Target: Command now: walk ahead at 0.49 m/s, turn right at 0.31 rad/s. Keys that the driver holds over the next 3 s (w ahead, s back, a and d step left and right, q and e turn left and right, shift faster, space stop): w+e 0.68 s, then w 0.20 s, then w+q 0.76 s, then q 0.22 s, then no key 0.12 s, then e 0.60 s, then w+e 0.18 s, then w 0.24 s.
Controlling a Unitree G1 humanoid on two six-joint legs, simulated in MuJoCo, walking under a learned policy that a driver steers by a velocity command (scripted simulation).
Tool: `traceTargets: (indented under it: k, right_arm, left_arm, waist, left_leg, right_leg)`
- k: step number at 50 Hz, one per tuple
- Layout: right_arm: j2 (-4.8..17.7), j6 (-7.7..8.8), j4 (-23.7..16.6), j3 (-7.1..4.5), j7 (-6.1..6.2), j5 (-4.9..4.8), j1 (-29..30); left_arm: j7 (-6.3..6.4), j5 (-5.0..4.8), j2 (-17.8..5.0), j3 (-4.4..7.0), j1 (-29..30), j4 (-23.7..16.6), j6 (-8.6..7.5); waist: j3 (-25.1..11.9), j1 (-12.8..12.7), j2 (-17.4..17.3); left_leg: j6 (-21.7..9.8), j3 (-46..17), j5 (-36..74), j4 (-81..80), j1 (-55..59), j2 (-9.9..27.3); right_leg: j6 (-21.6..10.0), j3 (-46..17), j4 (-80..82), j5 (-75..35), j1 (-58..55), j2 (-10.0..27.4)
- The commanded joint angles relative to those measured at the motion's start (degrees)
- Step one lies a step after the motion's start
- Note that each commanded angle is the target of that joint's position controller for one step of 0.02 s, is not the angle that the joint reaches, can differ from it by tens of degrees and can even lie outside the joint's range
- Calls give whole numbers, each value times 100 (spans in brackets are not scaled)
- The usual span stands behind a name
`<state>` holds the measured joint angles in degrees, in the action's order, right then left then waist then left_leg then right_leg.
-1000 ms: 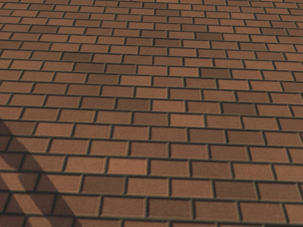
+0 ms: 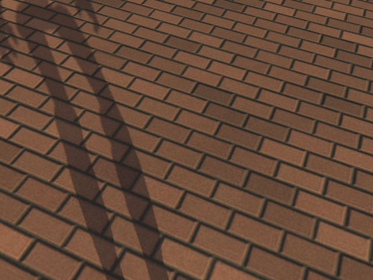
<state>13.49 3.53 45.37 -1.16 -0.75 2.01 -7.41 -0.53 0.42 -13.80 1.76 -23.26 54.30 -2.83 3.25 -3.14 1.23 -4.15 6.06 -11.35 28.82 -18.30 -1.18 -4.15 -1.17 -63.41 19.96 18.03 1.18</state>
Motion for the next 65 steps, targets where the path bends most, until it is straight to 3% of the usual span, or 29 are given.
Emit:
traceTargets:
  k: [1, 5, 9, 15, 18, 20, 21, 22, 23, 24, 25, 26, 27, 29, 32, 36, 42, 45, 47, 48, 49, 50, 51, 52, 53, 55, 58, 61, 65]
  right_arm:
    - [480, 155, 20, -144, 61, -50, -655]
    - [550, 314, 222, -189, 82, -120, -973]
    - [453, 298, 406, -161, 116, -98, -1261]
    - [690, 222, 697, -195, 214, -94, -1748]
    - [908, 119, 755, -237, 288, -68, -1715]
    - [1086, 3, 734, -287, 293, -41, -1657]
    - [1109, -26, 659, -296, 263, -57, -1551]
    - [635, 10, 394, -197, 199, -105, -1702]
    - [623, 68, -23, -218, 112, -146, -1438]
    - [829, 134, -144, -244, 89, -80, -728]
    - [756, 215, -195, -205, 66, -142, -685]
    - [737, 224, -96, -212, 79, -126, -804]
    - [711, 134, -82, -209, 82, -20, -882]
    - [616, -77, -66, -195, 41, 99, -1038]
    - [525, -198, -271, -175, -4, 86, -606]
    - [532, -201, -560, -148, -28, 54, 277]
    - [510, -88, -849, -69, -108, -9, 1132]
    - [691, -30, -756, -129, -87, -30, 646]
    - [891, 24, -327, -249, 19, -57, -607]
    - [1086, 69, -112, -323, 92, 10, -1473]
    - [1743, 78, -78, -485, 124, 131, -2086]
    - [1571, -21, 45, -480, 29, -51, -1844]
    - [1203, -56, -78, -407, -25, -165, -1198]
    - [876, -49, -145, -335, -60, -170, -853]
    - [749, -33, -105, -290, -59, -131, -779]
    - [703, 31, 64, -262, -36, -156, -896]
    - [894, 84, 200, -339, -16, -207, -1207]
    - [927, 44, 281, -372, 12, -218, -1511]
    - [965, 8, 361, -422, 35, -204, -1927]
  left_arm:
    - [-80, 119, -402, 138, -207, -216, 98]
    - [-195, 125, -278, 176, 392, -440, 226]
    - [-279, 126, -192, 132, 1257, -771, 215]
    - [-375, 166, -143, 12, 2336, -1228, 185]
    - [-311, 185, -294, 74, 2022, -1207, 200]
    - [-243, 192, -525, 204, 1096, -964, 154]
    - [-168, 246, -751, 335, 224, -692, 110]
    - [-66, 286, -1382, 530, -155, -641, 129]
    - [-71, 126, -1749, 615, 24, -775, 185]
    - [-31, 20, -1532, 577, 106, -730, 231]
    - [10, -13, -1276, 515, 391, -706, 219]
    - [26, 7, -1020, 450, 654, -721, 184]
    - [51, -29, -886, 405, 829, -738, 135]
    - [38, -55, -807, 359, 856, -760, 6]
    - [19, -47, -1015, 407, 550, -696, -71]
    - [22, -41, -970, 389, 42, -609, -60]
    - [106, 38, -930, 314, -497, -422, -97]
    - [161, 80, -1107, 328, -206, -438, -129]
    - [137, 117, -1183, 335, -58, -412, -146]
    - [119, 115, -1059, 289, -69, -454, -167]
    - [74, -65, -549, 178, -654, -611, -184]
    - [57, 51, -732, 199, -734, -565, -199]
    - [57, 187, -852, 213, -279, -625, -180]
    - [18, 212, -845, 185, 226, -728, -205]
    - [-15, 207, -757, 165, 445, -816, -204]
    - [-54, 275, -632, 112, 395, -856, -91]
    - [-66, 262, -556, 59, 636, -982, 0]
    - [-64, 237, -521, 15, 1493, -1291, 23]
    - [-89, 179, -438, -50, 2292, -1562, 1]
  waist:
    - [-168, 253, -668]
    - [-11, 188, -561]
    - [199, 292, -503]
    - [330, 545, -451]
    - [-18, 314, -645]
    - [-591, -87, -695]
    - [-1025, -518, -432]
    - [-1551, -451, 484]
    - [-1913, -241, 1022]
    - [-1222, -366, 92]
    - [-614, -132, -81]
    - [-258, 170, -389]
    - [-154, 366, -391]
    - [-312, 519, -237]
    - [-229, 441, -86]
    - [-92, 83, 153]
    - [-7, -270, 255]
    - [-29, 91, 354]
    - [-618, 653, 217]
    - [-1149, 1017, 7]
    - [-1960, 875, -1196]
    - [-1882, 666, -1505]
    - [-866, 441, -791]
    - [-426, 442, -281]
    - [-175, 350, -251]
    - [-175, 164, -498]
    - [-246, 173, -508]
    - [-19, 379, -476]
    - [-77, 679, -502]
  left_leg:
    - [-423, -1467, 454, -1935, 1024, 1596]
    - [-392, -674, 1338, -2126, 1176, 1514]
    - [-357, -30, 1864, -2134, 1334, 1371]
    - [-233, 541, 3094, -1836, 2069, 1545]
    - [-154, 800, 5442, -820, 2564, 1627]
    - [-191, 835, 5775, 792, 2442, 1672]
    - [-68, 900, 4699, 2196, 1708, 1560]
    - [164, 877, 1141, 4138, -157, 1062]
    - [397, -78, -2078, 5651, -2010, -142]
    - [339, -824, -1454, 5535, -2640, 297]
    - [318, -791, -912, 5025, -2519, 526]
    - [336, -782, -724, 4468, -2149, 705]
    - [418, -802, -694, 4152, -1790, 784]
    - [573, -749, -658, 3800, -1373, 806]
    - [736, -602, -179, 3155, -1594, 795]
    - [765, -563, 686, 2029, -2063, 725]
    - [457, -441, 1118, 769, -1933, 449]
    - [139, -432, 616, 235, -1033, 239]
    - [-122, -229, 359, -164, 459, -123]
    - [-344, -736, 196, -212, 1700, 370]
    - [-1102, -3348, -397, -385, 3275, 1937]
    - [-1433, -5174, -465, -1341, 3286, 2302]
    - [-1371, -4520, -1057, -1388, 2476, 2095]
    - [-1261, -3751, -789, -1469, 1795, 1831]
    - [-1115, -3240, -244, -1582, 1354, 1522]
    - [-966, -2663, 693, -1696, 939, 1126]
    - [-1093, -2351, 1276, -1804, 813, 962]
    - [-1045, -2310, 1122, -1975, 799, 839]
    - [-846, -2331, 1429, -1733, 1139, 723]
  right_leg:
    - [3, -202, -268, -395, 1173, 393]
    - [79, -99, -122, -998, 1812, 434]
    - [157, 107, 791, -1793, 2231, 404]
    - [-94, 803, 2496, -1899, 1818, 150]
    - [-438, 1098, 2701, -1057, 1131, -321]
    - [-747, 1054, 2984, -519, 23, -674]
    - [-969, 730, 3499, -610, -1231, -636]
    - [-1475, -1324, 3602, -74, -2839, 848]
    - [-2278, -4309, 4492, -431, -3677, 1917]
    - [-2035, -3540, 4733, -688, -3292, 1735]
    - [-1818, -2829, 4846, -1160, -2482, 1601]
    - [-1529, -2301, 4930, -1820, -1803, 1277]
    - [-1385, -1892, 4980, -2328, -1348, 990]
    - [-1323, -1513, 5030, -2936, -1003, 698]
    - [-1225, -1337, 5147, -2950, -804, 470]
    - [-976, -1377, 5167, -2871, -1221, 388]
    - [-823, -1410, 4937, -3547, -2063, 642]
    - [-601, -1326, 4631, -4385, -2142, 821]
    - [-418, -931, 3227, -5604, -2127, 566]
    - [-331, -709, 1952, -4705, -1454, 331]
    - [-23, -227, -243, -2102, 204, -494]
    - [-6, -297, -990, 833, 1300, -878]
    - [-33, -424, -1200, 388, 1738, -396]
    - [-15, -370, -916, -37, 1729, -150]
    - [13, -318, -555, -205, 1630, 27]
    - [181, -232, -56, -324, 1250, 172]
    - [432, -52, 412, -461, 1344, 207]
    - [646, 44, 1269, -1059, 1740, 276]
    - [726, 57, 2233, -1758, 1736, 146]
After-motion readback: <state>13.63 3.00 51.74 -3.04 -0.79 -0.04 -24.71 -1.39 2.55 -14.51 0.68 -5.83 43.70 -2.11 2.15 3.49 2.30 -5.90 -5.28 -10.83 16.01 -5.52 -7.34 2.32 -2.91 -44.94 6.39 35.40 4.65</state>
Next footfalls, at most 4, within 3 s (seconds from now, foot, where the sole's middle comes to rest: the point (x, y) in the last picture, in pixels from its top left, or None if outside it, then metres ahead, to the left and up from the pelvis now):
0.42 right None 0.36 -0.12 -0.77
0.96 left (222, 215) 0.71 -0.09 -0.77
1.48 right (285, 178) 0.90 -0.36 -0.77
1.96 left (237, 136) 1.11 -0.16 -0.77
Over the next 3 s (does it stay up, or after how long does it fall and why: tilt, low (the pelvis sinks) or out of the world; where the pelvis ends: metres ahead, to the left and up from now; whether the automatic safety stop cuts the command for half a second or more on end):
stays up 1.07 -0.25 0.01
